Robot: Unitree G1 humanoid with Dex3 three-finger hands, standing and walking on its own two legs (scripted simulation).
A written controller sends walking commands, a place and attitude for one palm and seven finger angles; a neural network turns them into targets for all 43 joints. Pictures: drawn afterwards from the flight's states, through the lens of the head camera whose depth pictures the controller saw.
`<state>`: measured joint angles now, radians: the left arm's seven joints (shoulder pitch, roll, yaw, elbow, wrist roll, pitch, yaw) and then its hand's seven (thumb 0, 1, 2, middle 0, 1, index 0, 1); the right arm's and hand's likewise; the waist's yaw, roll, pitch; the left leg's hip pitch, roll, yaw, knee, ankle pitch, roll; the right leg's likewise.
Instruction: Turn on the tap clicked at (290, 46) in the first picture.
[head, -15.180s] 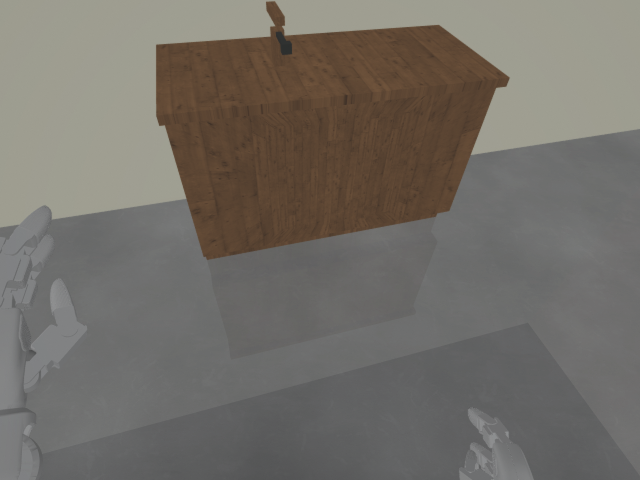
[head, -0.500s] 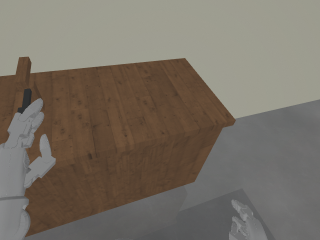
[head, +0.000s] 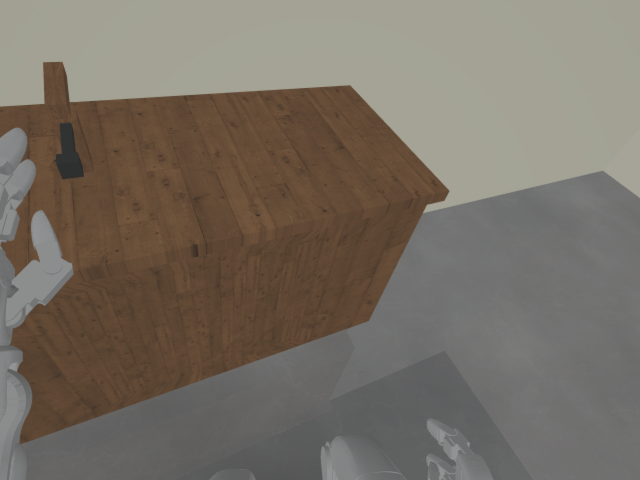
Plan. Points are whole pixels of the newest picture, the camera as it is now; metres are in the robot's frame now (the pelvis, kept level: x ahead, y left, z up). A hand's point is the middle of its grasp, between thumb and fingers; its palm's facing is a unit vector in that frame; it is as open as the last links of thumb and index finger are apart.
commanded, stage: come to a stop and stand still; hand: left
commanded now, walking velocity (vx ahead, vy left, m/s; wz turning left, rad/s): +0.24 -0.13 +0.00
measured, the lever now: (70, 165) +0.51 +0.40 +0.06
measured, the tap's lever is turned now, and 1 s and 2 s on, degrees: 0 0 0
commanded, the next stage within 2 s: look again from close up in 1.02 s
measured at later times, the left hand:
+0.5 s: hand (62, 324) +0.19 +0.23 +0.19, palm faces +0.27 -0.91 -0.31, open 7.5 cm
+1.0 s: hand out of the picture +0.17 +0.26 +0.20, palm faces +0.35 -0.85 -0.39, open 7.5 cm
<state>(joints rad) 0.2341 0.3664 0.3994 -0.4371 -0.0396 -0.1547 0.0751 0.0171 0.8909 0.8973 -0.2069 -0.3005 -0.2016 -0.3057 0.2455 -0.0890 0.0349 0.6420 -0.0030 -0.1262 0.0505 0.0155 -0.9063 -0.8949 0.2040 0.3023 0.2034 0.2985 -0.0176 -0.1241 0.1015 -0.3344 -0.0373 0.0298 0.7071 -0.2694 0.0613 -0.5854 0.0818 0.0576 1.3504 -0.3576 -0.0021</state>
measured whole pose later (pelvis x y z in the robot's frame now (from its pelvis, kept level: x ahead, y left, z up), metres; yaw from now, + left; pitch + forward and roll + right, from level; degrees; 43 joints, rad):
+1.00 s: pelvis -0.06 +0.03 +0.02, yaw -1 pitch -2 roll +0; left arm 0.43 0.39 0.36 -0.55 -0.03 -0.21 0.13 0.02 0.89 0.90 -0.21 -0.30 -0.21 -0.31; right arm 0.18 -0.18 0.01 0.58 0.01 -0.17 -0.02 0.02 -0.91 -0.90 0.20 0.30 0.20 0.30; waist 0.01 -0.04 0.11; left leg -0.22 0.02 -0.01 0.49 -0.23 -0.01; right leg -0.20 0.01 -0.06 0.48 -0.24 -0.02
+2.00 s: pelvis +0.02 +0.04 +0.02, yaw +2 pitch -1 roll +0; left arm 0.42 0.38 0.39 -0.50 -0.04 -0.21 0.14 0.02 0.89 0.90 -0.21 -0.30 -0.20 -0.31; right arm 0.24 -0.14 0.02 0.62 0.01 -0.10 -0.02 0.02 -0.91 -0.90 0.20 0.30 0.20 0.30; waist -0.03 -0.02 0.04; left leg -0.17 -0.03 -0.04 0.55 -0.36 0.03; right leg -0.47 0.00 -0.06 1.00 -0.45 -0.03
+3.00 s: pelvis +0.22 +0.04 +0.01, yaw +4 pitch -3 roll +3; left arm 0.41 0.42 0.41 -0.52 -0.05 -0.22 0.14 0.02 0.89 0.90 -0.21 -0.30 -0.21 -0.31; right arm 0.14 -0.16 0.01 0.62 0.00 -0.08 -0.03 0.02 -0.91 -0.90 0.20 0.30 0.20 0.30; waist 0.02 -0.06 0.14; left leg -0.30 0.00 0.10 0.57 -0.23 0.00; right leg -0.32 -0.03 0.01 0.99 -0.49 -0.01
